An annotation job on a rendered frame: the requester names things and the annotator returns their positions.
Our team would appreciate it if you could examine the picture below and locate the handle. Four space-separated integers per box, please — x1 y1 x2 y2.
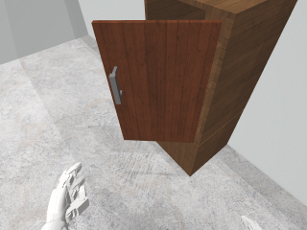
109 66 123 104

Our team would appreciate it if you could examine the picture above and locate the left robot hand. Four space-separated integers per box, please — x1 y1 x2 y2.
46 162 89 226

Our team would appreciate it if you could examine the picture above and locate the robot left forearm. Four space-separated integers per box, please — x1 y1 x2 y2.
41 220 69 230

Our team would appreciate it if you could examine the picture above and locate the right robot hand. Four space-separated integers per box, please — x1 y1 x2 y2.
240 216 262 230

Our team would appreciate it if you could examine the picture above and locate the cupboard door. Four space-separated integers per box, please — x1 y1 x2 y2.
91 19 223 143

